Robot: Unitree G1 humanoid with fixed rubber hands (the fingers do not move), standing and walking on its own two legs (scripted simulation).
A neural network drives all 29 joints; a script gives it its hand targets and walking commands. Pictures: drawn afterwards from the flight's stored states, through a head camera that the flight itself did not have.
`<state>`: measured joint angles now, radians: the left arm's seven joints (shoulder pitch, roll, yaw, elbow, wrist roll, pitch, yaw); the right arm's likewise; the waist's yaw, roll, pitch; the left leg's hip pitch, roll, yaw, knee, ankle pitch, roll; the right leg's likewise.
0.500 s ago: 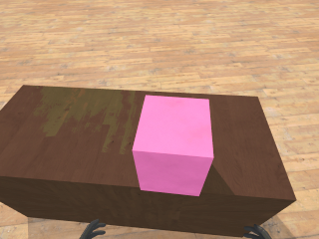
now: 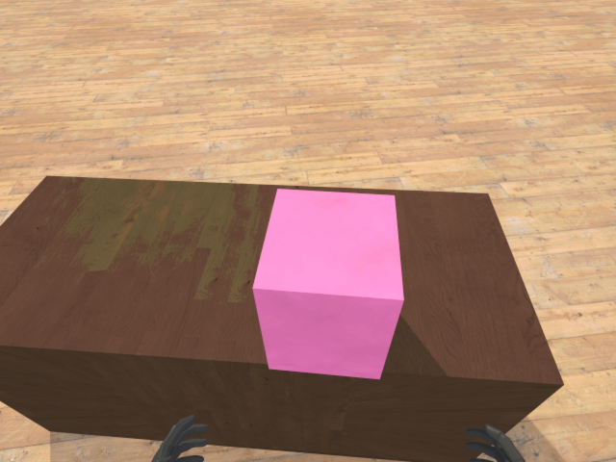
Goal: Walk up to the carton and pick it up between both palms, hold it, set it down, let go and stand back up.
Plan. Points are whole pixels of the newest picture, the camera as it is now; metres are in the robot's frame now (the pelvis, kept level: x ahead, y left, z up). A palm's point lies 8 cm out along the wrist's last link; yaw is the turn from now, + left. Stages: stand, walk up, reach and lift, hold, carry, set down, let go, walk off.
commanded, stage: let go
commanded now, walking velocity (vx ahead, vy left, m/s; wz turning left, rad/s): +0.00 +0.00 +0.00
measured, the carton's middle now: (329, 285) +0.44 +0.00 -0.06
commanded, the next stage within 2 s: stand in 0.12 s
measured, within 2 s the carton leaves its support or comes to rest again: neither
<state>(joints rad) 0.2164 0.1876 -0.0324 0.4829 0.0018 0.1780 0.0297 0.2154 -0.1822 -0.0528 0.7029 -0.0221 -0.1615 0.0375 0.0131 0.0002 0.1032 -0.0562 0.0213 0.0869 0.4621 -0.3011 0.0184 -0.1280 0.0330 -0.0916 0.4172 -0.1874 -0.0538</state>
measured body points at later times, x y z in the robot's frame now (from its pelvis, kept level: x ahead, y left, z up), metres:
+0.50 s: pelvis +0.00 +0.01 +0.00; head -0.01 +0.00 +0.45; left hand +0.06 +0.25 -0.12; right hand +0.09 -0.21 -0.14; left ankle -0.02 +0.10 -0.74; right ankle +0.03 -0.09 -0.74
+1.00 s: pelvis +0.01 +0.03 +0.00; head -0.01 +0.03 +0.45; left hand -0.02 +0.24 -0.16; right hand +0.03 -0.19 -0.15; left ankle -0.02 +0.10 -0.74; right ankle +0.03 -0.09 -0.74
